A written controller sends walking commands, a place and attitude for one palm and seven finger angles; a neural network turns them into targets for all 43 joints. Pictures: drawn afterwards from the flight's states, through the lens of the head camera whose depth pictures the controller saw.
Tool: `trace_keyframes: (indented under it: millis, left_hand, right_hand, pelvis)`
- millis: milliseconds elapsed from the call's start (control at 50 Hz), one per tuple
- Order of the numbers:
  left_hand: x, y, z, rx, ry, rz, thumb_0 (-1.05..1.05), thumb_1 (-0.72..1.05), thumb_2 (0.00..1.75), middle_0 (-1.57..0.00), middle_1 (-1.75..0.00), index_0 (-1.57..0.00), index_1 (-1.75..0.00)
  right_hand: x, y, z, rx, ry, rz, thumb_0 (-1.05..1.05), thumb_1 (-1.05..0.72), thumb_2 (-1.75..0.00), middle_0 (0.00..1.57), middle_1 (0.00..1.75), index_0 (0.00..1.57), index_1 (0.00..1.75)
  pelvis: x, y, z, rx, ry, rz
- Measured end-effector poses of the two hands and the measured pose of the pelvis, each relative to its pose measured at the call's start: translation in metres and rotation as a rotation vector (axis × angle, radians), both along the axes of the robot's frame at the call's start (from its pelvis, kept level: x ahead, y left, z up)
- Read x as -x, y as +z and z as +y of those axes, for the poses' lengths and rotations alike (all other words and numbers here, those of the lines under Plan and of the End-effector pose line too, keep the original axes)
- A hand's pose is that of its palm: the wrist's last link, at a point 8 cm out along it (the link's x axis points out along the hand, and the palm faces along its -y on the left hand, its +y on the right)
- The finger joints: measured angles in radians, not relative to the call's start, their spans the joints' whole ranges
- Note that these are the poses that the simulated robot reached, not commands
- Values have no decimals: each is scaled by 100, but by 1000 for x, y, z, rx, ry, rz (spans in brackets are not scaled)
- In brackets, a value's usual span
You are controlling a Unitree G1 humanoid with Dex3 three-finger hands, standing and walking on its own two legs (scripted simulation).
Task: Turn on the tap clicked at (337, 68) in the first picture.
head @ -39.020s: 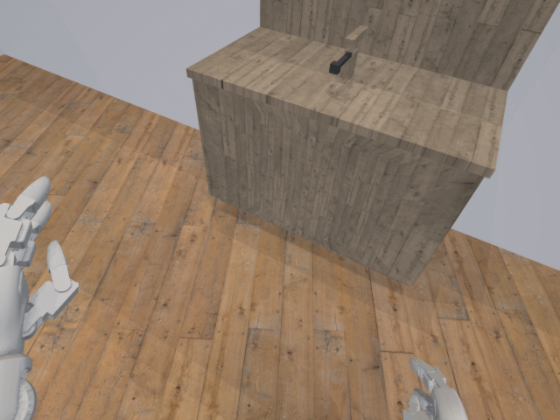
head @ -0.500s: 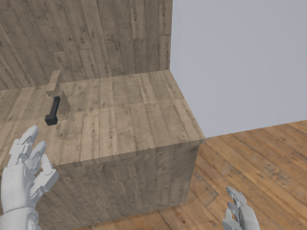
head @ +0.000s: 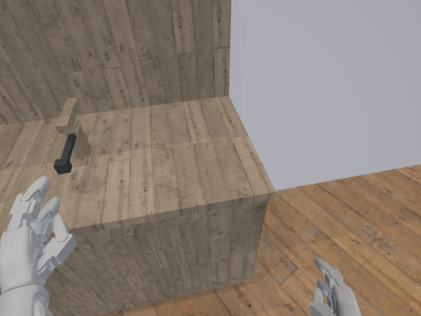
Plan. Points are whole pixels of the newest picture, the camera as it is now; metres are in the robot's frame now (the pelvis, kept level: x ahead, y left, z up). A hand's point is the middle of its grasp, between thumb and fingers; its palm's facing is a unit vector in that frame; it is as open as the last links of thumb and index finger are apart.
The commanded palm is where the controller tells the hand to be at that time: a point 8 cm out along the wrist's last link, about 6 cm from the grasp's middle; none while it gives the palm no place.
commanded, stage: reach beside the lever's end, fingers flat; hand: left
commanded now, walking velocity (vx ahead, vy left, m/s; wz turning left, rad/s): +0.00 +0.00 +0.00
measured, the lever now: (63, 166) +0.41 +0.42 +0.04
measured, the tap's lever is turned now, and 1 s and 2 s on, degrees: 0 0 5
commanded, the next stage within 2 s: none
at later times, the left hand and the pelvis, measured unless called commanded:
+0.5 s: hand (54, 213) +0.24 +0.31 +0.11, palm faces +0.54 -0.84 -0.10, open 7.4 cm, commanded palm +0.20 +0.34 +0.11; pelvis +0.00 +0.02 +0.00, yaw -1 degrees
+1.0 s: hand (55, 189) +0.31 +0.36 +0.09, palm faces +0.54 -0.84 -0.09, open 7.6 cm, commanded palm +0.27 +0.40 +0.08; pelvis -0.01 +0.04 +0.00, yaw -1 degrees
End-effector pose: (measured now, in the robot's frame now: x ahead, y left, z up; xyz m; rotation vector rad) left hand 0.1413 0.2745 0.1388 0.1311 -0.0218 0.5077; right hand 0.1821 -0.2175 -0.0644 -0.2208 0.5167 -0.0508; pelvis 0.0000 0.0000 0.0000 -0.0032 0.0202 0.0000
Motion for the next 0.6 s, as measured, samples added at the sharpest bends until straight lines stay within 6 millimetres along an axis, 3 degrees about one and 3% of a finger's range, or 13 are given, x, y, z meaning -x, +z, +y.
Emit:
trace_keyframes:
  millis: [120, 360, 600]
  left_hand:
    - [-9, -6, 23, -3, 57, 6, 2, 90, 90, -20, -30, -21, -30]
    - [-36, -17, 48, 23, 35, 13, 2, 90, 90, -20, -30, -21, -30]
    - [-63, -26, 75, 18, 47, -22, 2, 90, 90, -19, -28, -20, -28]
  right_hand:
    - [3, -4, -4, 8, -16, 33, 2, -90, -89, 20, 30, 21, 30]
    - [19, -8, -9, 26, -70, 74, 2, -90, -89, 20, 30, 21, 30]
    - [32, -14, 0, 46, -80, 120, 2, -90, -89, 20, 30, 21, 30]
  pelvis:
    - [1, 1, -2, 2, 0, 7]
    - [2, 2, 7, 5, -9, 22]
    - [6, 1, 23, 14, -15, 44]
